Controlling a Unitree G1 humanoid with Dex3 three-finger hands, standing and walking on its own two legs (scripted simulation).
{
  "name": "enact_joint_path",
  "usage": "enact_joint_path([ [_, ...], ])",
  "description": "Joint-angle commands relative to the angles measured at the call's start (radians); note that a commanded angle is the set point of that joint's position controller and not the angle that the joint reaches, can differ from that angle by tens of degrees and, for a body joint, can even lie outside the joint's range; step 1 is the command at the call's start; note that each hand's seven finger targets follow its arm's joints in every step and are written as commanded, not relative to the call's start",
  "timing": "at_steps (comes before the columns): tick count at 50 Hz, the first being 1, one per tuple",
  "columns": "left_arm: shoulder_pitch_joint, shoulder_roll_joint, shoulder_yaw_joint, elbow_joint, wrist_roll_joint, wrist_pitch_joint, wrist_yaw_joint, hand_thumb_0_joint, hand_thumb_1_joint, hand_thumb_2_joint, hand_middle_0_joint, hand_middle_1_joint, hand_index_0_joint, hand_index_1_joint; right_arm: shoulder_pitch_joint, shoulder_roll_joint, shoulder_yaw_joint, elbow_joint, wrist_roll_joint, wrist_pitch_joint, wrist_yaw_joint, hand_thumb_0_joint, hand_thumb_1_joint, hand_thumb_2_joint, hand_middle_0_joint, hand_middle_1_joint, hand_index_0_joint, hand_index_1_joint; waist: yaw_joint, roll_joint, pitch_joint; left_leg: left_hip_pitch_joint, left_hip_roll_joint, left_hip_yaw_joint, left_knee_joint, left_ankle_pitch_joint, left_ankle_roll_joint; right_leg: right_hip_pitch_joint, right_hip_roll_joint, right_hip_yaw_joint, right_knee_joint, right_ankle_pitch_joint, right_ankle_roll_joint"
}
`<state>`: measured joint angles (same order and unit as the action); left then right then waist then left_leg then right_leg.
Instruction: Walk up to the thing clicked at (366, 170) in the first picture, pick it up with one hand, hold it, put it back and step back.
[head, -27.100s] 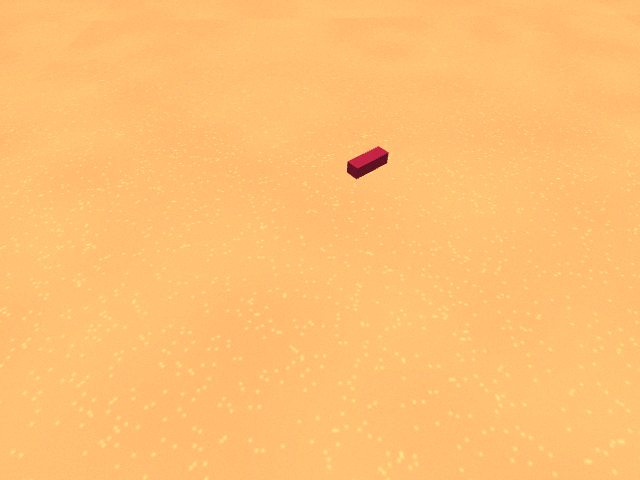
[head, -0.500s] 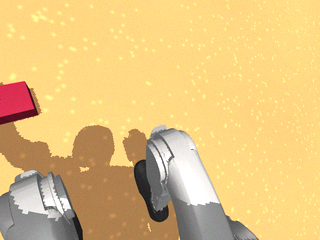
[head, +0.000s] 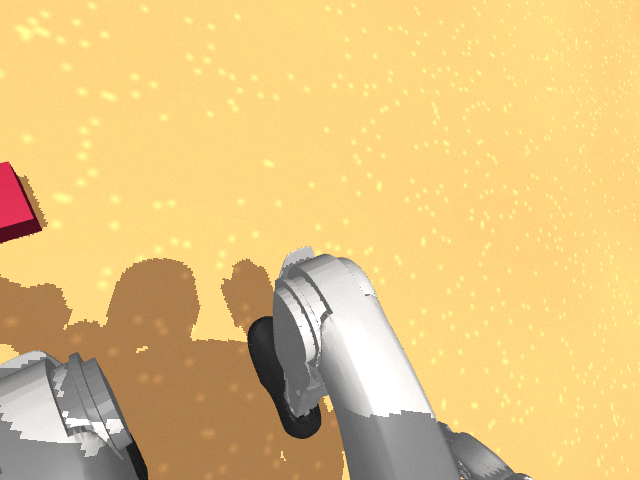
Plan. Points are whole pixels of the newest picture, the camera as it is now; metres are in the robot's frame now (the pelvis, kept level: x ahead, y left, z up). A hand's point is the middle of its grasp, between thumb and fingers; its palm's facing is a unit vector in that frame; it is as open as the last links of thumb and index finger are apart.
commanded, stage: open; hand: left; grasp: from above
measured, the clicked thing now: out of the picture +0.47 +0.28 -0.27
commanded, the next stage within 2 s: withdraw in 0.84 s
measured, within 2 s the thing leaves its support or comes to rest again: neither
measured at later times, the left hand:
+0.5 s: hand out of the picture +0.47 +0.28 -0.24, palm faces -0.44 -0.13 -0.89, open 13.0 cm
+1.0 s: hand out of the picture +0.47 +0.28 -0.24, palm faces -0.46 -0.12 -0.88, open 13.7 cm
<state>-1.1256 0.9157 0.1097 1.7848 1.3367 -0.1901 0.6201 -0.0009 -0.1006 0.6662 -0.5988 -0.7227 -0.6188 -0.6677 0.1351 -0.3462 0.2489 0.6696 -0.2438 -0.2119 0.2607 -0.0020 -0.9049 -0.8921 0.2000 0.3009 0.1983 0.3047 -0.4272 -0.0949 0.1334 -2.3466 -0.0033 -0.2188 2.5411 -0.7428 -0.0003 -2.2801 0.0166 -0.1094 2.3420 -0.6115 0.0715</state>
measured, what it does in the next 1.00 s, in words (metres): stands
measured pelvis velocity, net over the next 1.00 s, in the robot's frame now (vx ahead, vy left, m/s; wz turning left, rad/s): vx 0.00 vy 0.00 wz -0.01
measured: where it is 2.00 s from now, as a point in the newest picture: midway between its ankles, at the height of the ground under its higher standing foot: (219, 450)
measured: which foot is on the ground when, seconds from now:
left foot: down 0.00-1.00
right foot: down 0.00-1.00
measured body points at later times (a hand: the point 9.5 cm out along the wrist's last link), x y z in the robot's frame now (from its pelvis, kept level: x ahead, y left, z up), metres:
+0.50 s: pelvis +0.00 +0.00 +0.00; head +0.28 +0.12 +0.33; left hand +0.49 +0.28 -0.19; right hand +0.03 -0.26 -0.05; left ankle +0.06 +0.12 -0.27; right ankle +0.12 -0.13 -0.27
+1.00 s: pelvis +0.00 +0.00 +0.01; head +0.28 +0.12 +0.34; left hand +0.49 +0.28 -0.19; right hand +0.03 -0.26 -0.05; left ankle +0.06 +0.12 -0.27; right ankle +0.12 -0.13 -0.27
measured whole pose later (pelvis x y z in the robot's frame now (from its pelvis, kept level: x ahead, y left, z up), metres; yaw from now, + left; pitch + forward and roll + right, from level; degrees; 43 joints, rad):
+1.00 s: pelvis +0.00 +0.00 +0.01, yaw -1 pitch +30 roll -14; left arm -1.14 0.94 0.05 1.76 1.32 -0.20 0.60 0.00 -0.47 1.04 -0.09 -1.05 -0.09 -1.05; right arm 0.15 -0.35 0.27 0.65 -0.24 -0.21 0.26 0.00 -0.90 -0.89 0.20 0.30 0.20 0.30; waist -0.42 -0.11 0.14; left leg -2.34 0.00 -0.23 2.52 -0.74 0.00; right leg -2.26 0.02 -0.12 2.32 -0.61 0.07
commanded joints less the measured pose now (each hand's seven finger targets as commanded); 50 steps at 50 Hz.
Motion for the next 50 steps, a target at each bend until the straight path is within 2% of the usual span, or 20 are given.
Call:
enact_joint_path([
  [1,-0.317,0.220,0.003,-0.124,-0.002,-0.005,0.047,0.000,-0.021,0.831,-0.465,-0.801,-0.474,-0.792,0.203,-0.327,-0.096,0.019,0.000,-0.005,-0.009,0.000,-0.887,-0.896,0.202,0.301,0.201,0.301,-0.055,0.502,-0.636,0.465,0.014,0.104,-0.275,0.235,0.010,0.390,0.042,-0.140,-0.167,0.226,-0.089],
  [3,-0.330,0.245,0.024,-0.133,0.000,-0.010,0.049,0.000,-0.088,0.856,-0.413,-0.820,-0.419,-0.813,0.208,-0.338,-0.099,0.017,-0.003,-0.010,-0.007,0.000,-0.886,-0.896,0.202,0.301,0.201,0.301,-0.061,0.522,-0.620,0.477,0.016,0.096,-0.286,0.220,0.007,0.373,0.038,-0.145,-0.172,0.211,-0.090],
  [9,-0.323,0.199,-0.034,-0.143,-0.002,-0.015,0.059,0.000,-0.227,0.936,-0.313,-0.894,-0.312,-0.895,0.188,-0.323,-0.088,0.022,-0.002,-0.017,-0.002,0.000,-0.889,-0.899,0.202,0.301,0.201,0.301,-0.047,0.544,-0.672,0.510,0.018,0.091,-0.292,0.230,0.003,0.385,0.047,-0.147,-0.171,0.224,-0.094],
  [12,-0.321,0.240,0.003,-0.127,-0.004,-0.003,0.064,0.000,-0.285,0.958,-0.263,-0.917,-0.262,-0.918,0.206,-0.342,-0.093,0.023,-0.005,-0.025,0.007,0.000,-0.888,-0.898,0.202,0.301,0.201,0.301,-0.058,0.519,-0.632,0.486,0.019,0.088,-0.284,0.237,0.005,0.381,0.043,-0.150,-0.169,0.235,-0.088],
  [17,-0.317,0.223,-0.002,-0.137,-0.010,0.005,0.054,0.000,-0.380,0.995,-0.180,-0.975,-0.180,-0.975,0.206,-0.341,-0.095,0.019,-0.001,-0.030,0.012,0.000,-0.889,-0.899,0.202,0.301,0.201,0.301,-0.055,0.556,-0.654,0.521,0.019,0.082,-0.296,0.266,-0.002,0.375,0.041,-0.150,-0.164,0.249,-0.092],
  [18,-0.324,0.176,-0.039,-0.128,-0.015,0.007,0.045,0.000,-0.393,0.993,-0.164,-0.996,-0.168,-0.992,0.190,-0.328,-0.087,0.012,0.000,-0.033,0.017,0.000,-0.890,-0.899,0.202,0.301,0.201,0.301,-0.063,0.553,-0.641,0.512,0.022,0.084,-0.287,0.256,-0.001,0.376,0.043,-0.150,-0.162,0.247,-0.092],
  [23,-0.283,0.224,-0.006,-0.143,-0.023,0.011,0.034,0.000,-0.491,1.054,-0.092,-1.045,-0.090,-1.047,0.219,-0.337,-0.093,0.016,0.000,-0.028,0.014,0.000,-0.891,-0.900,0.202,0.301,0.201,0.301,-0.047,0.531,-0.675,0.500,0.018,0.093,-0.287,0.280,0.005,0.424,0.046,-0.147,-0.177,0.265,-0.090],
  [24,-0.281,0.231,0.003,-0.140,-0.029,0.011,0.034,0.000,-0.488,1.047,-0.088,-1.048,-0.088,-1.047,0.219,-0.334,-0.091,0.016,0.002,-0.025,0.013,0.000,-0.890,-0.899,0.202,0.301,0.201,0.301,-0.044,0.531,-0.676,0.493,0.018,0.091,-0.292,0.283,0.004,0.430,0.045,-0.147,-0.173,0.264,-0.092],
  [25,-0.295,0.155,-0.052,-0.121,-0.032,0.013,0.021,0.000,-0.499,1.044,-0.081,-1.049,-0.081,-1.048,0.206,-0.322,-0.084,0.008,0.004,-0.029,0.016,0.000,-0.891,-0.900,0.202,0.301,0.201,0.301,-0.057,0.527,-0.644,0.487,0.017,0.090,-0.285,0.263,0.004,0.390,0.043,-0.147,-0.168,0.251,-0.092],
  [27,-0.295,0.204,-0.025,-0.132,-0.038,0.010,0.016,0.000,-0.491,1.082,-0.087,-1.065,-0.084,-1.068,0.218,-0.341,-0.092,0.009,0.007,-0.026,0.012,0.000,-0.890,-0.900,0.201,0.301,0.201,0.301,-0.065,0.513,-0.644,0.489,0.019,0.087,-0.279,0.266,0.007,0.395,0.043,-0.149,-0.175,0.254,-0.089],
  [32,-0.262,0.211,-0.008,-0.128,-0.044,0.004,-0.001,0.000,-0.509,1.058,-0.074,-1.052,-0.070,-1.055,0.240,-0.335,-0.090,0.014,0.006,-0.018,0.007,0.000,-0.890,-0.900,0.201,0.301,0.201,0.301,-0.055,0.491,-0.630,0.473,0.016,0.092,-0.286,0.269,0.007,0.415,0.041,-0.148,-0.187,0.250,-0.089],
  [36,-0.279,0.191,-0.032,-0.132,-0.046,-0.010,-0.014,0.000,-0.489,1.058,-0.077,-1.078,-0.078,-1.075,0.226,-0.332,-0.088,0.004,0.011,-0.014,0.001,0.000,-0.891,-0.900,0.201,0.301,0.201,0.301,-0.064,0.484,-0.613,0.456,0.017,0.091,-0.279,0.237,0.009,0.400,0.041,-0.149,-0.187,0.223,-0.091],
  [38,-0.286,0.229,-0.014,-0.173,-0.042,-0.019,-0.014,0.000,-0.488,1.052,-0.075,-1.071,-0.077,-1.069,0.240,-0.338,-0.088,0.001,0.010,-0.011,-0.002,0.000,-0.890,-0.899,0.201,0.301,0.201,0.301,-0.058,0.492,-0.629,0.473,0.015,0.093,-0.292,0.243,0.010,0.415,0.041,-0.147,-0.196,0.226,-0.090],
  [40,-0.281,0.178,-0.061,-0.160,-0.044,-0.028,-0.011,0.000,-0.500,1.040,-0.072,-1.066,-0.073,-1.064,0.214,-0.320,-0.084,-0.003,0.010,-0.007,-0.004,0.000,-0.892,-0.901,0.201,0.301,0.201,0.301,-0.048,0.513,-0.652,0.486,0.019,0.091,-0.302,0.230,0.005,0.421,0.048,-0.145,-0.192,0.214,-0.095],
  [41,-0.274,0.213,-0.037,-0.171,-0.040,-0.028,-0.002,0.000,-0.484,1.027,-0.070,-1.065,-0.075,-1.058,0.224,-0.331,-0.089,0.003,0.011,-0.004,-0.007,0.000,-0.888,-0.899,0.201,0.301,0.201,0.301,-0.043,0.507,-0.676,0.495,0.019,0.087,-0.304,0.247,0.005,0.435,0.047,-0.147,-0.194,0.229,-0.092],
  [43,-0.277,0.184,-0.060,-0.163,-0.035,-0.024,0.003,0.000,-0.490,1.017,-0.067,-1.051,-0.071,-1.046,0.219,-0.318,-0.082,0.004,0.011,-0.002,-0.007,0.000,-0.888,-0.899,0.201,0.301,0.201,0.301,-0.040,0.507,-0.675,0.490,0.018,0.096,-0.298,0.259,0.006,0.436,0.051,-0.143,-0.189,0.241,-0.094],
  [46,-0.286,0.199,-0.048,-0.125,-0.035,-0.018,0.016,0.000,-0.494,1.026,-0.069,-1.051,-0.070,-1.049,0.221,-0.326,-0.080,0.002,0.006,-0.005,-0.009,0.000,-0.890,-0.899,0.201,0.301,0.201,0.301,-0.065,0.482,-0.615,0.464,0.019,0.095,-0.295,0.237,0.009,0.419,0.050,-0.146,-0.197,0.231,-0.090],
  [47,-0.297,0.215,-0.037,-0.165,-0.026,-0.018,0.023,0.000,-0.499,1.032,-0.068,-1.038,-0.066,-1.039,0.220,-0.331,-0.082,-0.005,0.009,-0.002,-0.013,0.000,-0.887,-0.898,0.201,0.301,0.201,0.301,-0.047,0.501,-0.644,0.475,0.017,0.095,-0.301,0.251,0.009,0.416,0.049,-0.145,-0.200,0.235,-0.092],
  [49,-0.289,0.178,-0.067,-0.119,-0.026,-0.008,0.025,0.000,-0.513,0.987,-0.066,-1.040,-0.079,-1.025,0.214,-0.319,-0.073,0.006,0.006,-0.005,-0.009,0.000,-0.903,-0.900,0.201,0.301,0.201,0.301,-0.056,0.507,-0.609,0.482,0.020,0.092,-0.307,0.229,0.005,0.391,0.050,-0.144,-0.193,0.217,-0.094],
  [50,-0.304,0.212,-0.041,-0.140,-0.028,-0.005,0.033,0.000,-0.516,0.991,-0.066,-1.035,-0.078,-1.023,0.215,-0.330,-0.079,-0.007,0.004,-0.011,-0.009,0.000,-0.903,-0.900,0.201,0.300,0.201,0.300,-0.062,0.505,-0.620,0.492,0.020,0.092,-0.300,0.238,0.006,0.398,0.047,-0.146,-0.196,0.232,-0.089],
])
